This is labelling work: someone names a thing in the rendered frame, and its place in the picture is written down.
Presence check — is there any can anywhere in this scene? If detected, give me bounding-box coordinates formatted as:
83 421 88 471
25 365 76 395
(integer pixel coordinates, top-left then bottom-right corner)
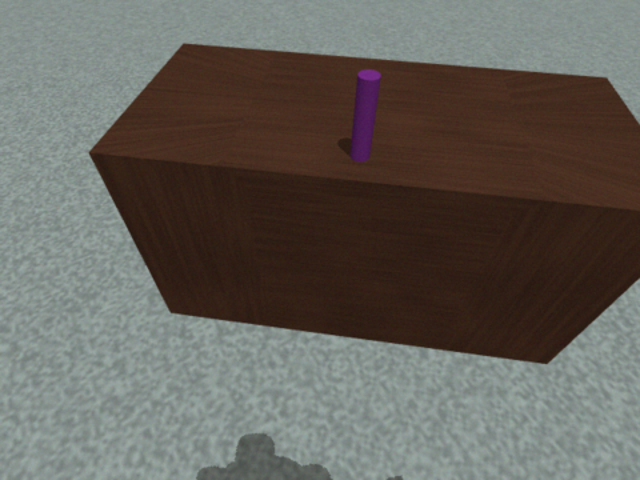
350 69 381 162

